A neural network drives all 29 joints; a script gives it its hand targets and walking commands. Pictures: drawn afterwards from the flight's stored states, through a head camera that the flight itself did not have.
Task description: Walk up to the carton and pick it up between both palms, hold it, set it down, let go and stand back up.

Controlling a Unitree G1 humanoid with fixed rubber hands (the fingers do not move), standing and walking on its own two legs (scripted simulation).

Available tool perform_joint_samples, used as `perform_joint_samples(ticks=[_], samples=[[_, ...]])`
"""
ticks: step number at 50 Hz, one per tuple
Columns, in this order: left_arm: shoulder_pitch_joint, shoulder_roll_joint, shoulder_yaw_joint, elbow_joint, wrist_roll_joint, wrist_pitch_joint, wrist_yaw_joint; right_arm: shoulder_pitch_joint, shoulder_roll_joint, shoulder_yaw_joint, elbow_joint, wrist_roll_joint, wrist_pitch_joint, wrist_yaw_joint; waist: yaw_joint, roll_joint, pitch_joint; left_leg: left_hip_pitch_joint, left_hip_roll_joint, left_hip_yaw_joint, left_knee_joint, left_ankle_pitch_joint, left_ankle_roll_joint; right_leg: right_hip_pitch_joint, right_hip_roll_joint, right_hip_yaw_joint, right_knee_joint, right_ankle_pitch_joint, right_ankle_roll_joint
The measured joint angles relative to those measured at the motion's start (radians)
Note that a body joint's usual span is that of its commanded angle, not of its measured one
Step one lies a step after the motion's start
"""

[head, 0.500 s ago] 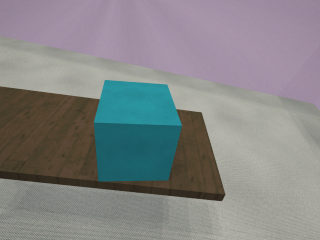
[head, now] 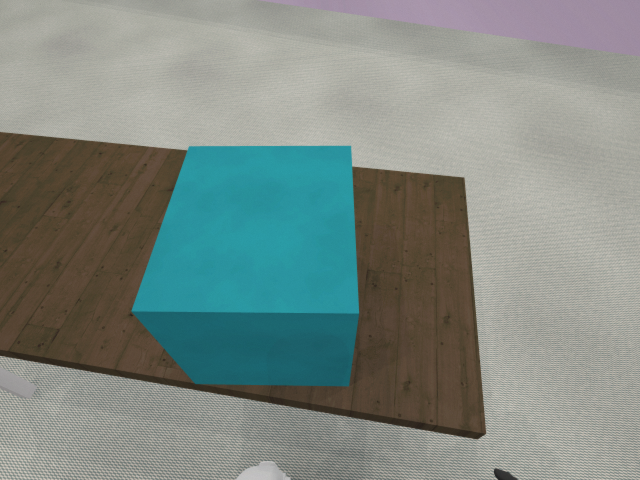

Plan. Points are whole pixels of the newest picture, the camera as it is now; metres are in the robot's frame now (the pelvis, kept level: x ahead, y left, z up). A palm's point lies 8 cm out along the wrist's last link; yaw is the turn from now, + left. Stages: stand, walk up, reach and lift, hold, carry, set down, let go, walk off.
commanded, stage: walk up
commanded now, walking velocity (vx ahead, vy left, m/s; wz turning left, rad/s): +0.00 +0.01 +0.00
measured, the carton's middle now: (270, 268) +0.42 +0.09 -0.01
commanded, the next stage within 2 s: none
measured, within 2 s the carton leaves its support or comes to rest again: neither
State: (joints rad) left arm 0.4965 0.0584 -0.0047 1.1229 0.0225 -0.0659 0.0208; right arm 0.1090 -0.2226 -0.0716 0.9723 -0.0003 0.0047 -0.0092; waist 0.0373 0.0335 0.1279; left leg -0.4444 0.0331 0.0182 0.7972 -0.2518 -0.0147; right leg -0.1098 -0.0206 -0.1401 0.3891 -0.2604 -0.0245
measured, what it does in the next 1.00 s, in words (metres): walks backwards: left foot, then right foot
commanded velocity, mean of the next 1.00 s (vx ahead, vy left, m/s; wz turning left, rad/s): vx -0.05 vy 0.01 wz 0.00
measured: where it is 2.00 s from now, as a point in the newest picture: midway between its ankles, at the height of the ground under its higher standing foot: outside the picture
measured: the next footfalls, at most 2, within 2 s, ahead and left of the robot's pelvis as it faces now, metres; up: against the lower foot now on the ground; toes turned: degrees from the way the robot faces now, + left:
left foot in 0.08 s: +0.12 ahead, +0.09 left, +0.00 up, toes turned +4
right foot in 0.60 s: -0.11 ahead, -0.08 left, +0.00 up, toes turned -7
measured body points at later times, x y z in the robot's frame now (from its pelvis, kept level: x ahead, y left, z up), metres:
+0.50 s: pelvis -0.04 +0.02 -0.01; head +0.00 +0.03 +0.44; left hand +0.04 +0.28 -0.16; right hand +0.02 -0.24 -0.15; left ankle +0.08 +0.08 -0.74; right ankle -0.12 -0.11 -0.69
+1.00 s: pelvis -0.10 -0.02 +0.00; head -0.08 -0.04 +0.44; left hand -0.16 +0.15 -0.16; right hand -0.13 -0.22 -0.18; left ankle -0.13 +0.11 -0.73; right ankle -0.15 -0.07 -0.74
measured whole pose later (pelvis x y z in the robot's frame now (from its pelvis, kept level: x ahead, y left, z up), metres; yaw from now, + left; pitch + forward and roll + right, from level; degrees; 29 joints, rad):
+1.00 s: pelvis -0.10 -0.02 +0.00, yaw +0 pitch +1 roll +0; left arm 0.42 0.00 -0.04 1.10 0.02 -0.05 0.05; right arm 0.32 -0.13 0.00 1.15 -0.01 0.05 -0.03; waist 0.03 0.05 0.03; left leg -0.25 0.03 0.02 0.60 -0.35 -0.04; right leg -0.12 0.05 -0.15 0.39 -0.30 -0.09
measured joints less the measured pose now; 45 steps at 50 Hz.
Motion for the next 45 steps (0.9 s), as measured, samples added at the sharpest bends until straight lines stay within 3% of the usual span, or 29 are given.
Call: perform_joint_samples(ticks=[3, 4, 6, 9, 14, 17, 20, 25, 28, 30, 31, 33, 34, 37, 40, 45], samples=[[-0.021, -0.017, -0.014, -0.013, 0.006, 0.011, 0.004, -0.024, 0.027, 0.025, 0.012, -0.003, 0.005, -0.008, 0.006, 0.008, -0.003, 0.077, -0.020, 0.032, -0.205, 0.061, 0.013, 0.009, 0.020, -0.015, 0.032, -0.036, 0.006], [-0.032, -0.016, -0.017, -0.018, 0.003, 0.015, 0.006, -0.024, 0.039, 0.034, 0.019, -0.005, 0.004, -0.011, 0.008, 0.004, -0.009, 0.112, -0.025, 0.041, -0.270, 0.094, 0.035, 0.008, 0.025, -0.019, 0.055, -0.055, 0.010], [-0.078, 0.009, -0.019, -0.026, -0.009, 0.027, 0.008, -0.023, 0.081, 0.051, 0.038, -0.010, -0.001, -0.014, 0.020, -0.056, -0.011, 0.146, -0.059, 0.062, -0.311, 0.087, 0.088, -0.004, -0.013, -0.008, 0.113, -0.088, 0.019], [-0.130, 0.025, -0.021, -0.054, -0.019, 0.050, 0.020, -0.010, 0.107, 0.071, 0.047, -0.005, 0.004, -0.017, 0.038, -0.084, -0.041, 0.160, -0.063, 0.092, -0.315, 0.077, 0.106, -0.041, -0.038, 0.015, 0.172, -0.145, 0.013], [-0.256, 0.085, 0.020, -0.073, -0.011, 0.108, 0.026, -0.012, 0.109, 0.067, 0.011, 0.002, 0.002, -0.048, -0.014, -0.038, -0.040, 0.128, -0.032, 0.087, -0.306, 0.093, 0.118, -0.214, -0.010, 0.065, 0.537, -0.330, 0.034], [-0.310, 0.141, 0.044, -0.094, -0.008, 0.127, 0.024, -0.005, 0.080, 0.064, 0.000, -0.008, 0.010, -0.043, -0.032, -0.031, -0.041, 0.103, -0.020, 0.090, -0.329, 0.128, 0.117, -0.303, 0.007, 0.095, 0.718, -0.301, 0.052], [-0.346, 0.177, 0.060, -0.122, -0.003, 0.138, 0.021, 0.012, 0.048, 0.050, 0.001, -0.017, 0.025, -0.040, -0.040, -0.035, -0.046, 0.067, -0.022, 0.091, -0.353, 0.168, 0.116, -0.338, 0.007, 0.111, 0.779, -0.228, 0.061], [-0.351, 0.189, 0.065, -0.141, -0.007, 0.143, 0.009, 0.048, 0.018, 0.035, 0.023, -0.020, 0.030, -0.038, -0.048, -0.045, -0.073, 0.024, -0.036, 0.100, -0.412, 0.242, 0.108, -0.259, 0.007, 0.104, 0.565, -0.221, 0.051], [-0.314, 0.170, 0.062, -0.133, -0.008, 0.141, -0.003, 0.080, 0.009, 0.031, 0.040, -0.028, 0.041, -0.031, -0.048, -0.040, -0.108, 0.020, -0.045, 0.106, -0.463, 0.288, 0.096, -0.148, 0.020, 0.075, 0.341, -0.270, 0.013], [-0.266, 0.147, 0.060, -0.124, -0.005, 0.129, -0.010, 0.104, 0.000, 0.024, 0.052, -0.030, 0.053, -0.027, -0.041, -0.028, -0.135, 0.029, -0.055, 0.111, -0.501, 0.308, 0.073, -0.039, 0.028, 0.044, 0.123, -0.200, -0.023], [-0.245, 0.129, 0.058, -0.111, -0.003, 0.123, -0.010, 0.112, -0.006, 0.020, 0.064, -0.026, 0.058, -0.026, -0.037, -0.007, -0.137, 0.025, -0.050, 0.103, -0.480, 0.258, 0.058, -0.014, 0.037, 0.036, 0.067, -0.126, -0.036], [-0.174, 0.110, 0.049, -0.091, 0.000, 0.118, -0.004, 0.141, -0.001, 0.019, 0.080, -0.020, 0.069, -0.020, -0.019, -0.008, -0.158, -0.002, -0.058, 0.083, -0.326, 0.019, 0.024, 0.001, 0.027, 0.050, 0.049, -0.084, -0.047], [-0.134, 0.104, 0.044, -0.074, 0.001, 0.118, 0.002, 0.156, 0.005, 0.020, 0.084, -0.023, 0.075, -0.015, -0.010, -0.020, -0.176, -0.018, -0.066, 0.065, -0.235, -0.035, 0.014, 0.002, 0.017, 0.069, 0.043, -0.080, -0.050], [-0.059, 0.071, 0.028, -0.020, 0.004, 0.118, 0.012, 0.199, 0.017, 0.019, 0.085, -0.025, 0.068, 0.005, -0.036, -0.021, -0.197, -0.040, -0.078, -0.027, -0.027, -0.031, 0.010, 0.037, 0.005, 0.073, -0.029, -0.043, -0.037], [-0.044, 0.037, 0.007, -0.005, -0.005, 0.094, 0.011, 0.247, 0.028, 0.026, 0.118, -0.027, 0.057, 0.008, -0.053, 0.011, -0.187, -0.028, -0.048, -0.080, 0.085, 0.003, 0.005, 0.052, 0.023, 0.034, -0.060, -0.025, -0.036], [-0.061, -0.028, -0.028, -0.016, -0.012, 0.042, 0.019, 0.265, 0.061, 0.047, 0.172, -0.019, 0.058, -0.006, -0.041, 0.045, -0.138, 0.079, 0.003, -0.070, -0.002, -0.007, -0.018, 0.025, 0.058, 0.001, -0.040, -0.025, -0.056]])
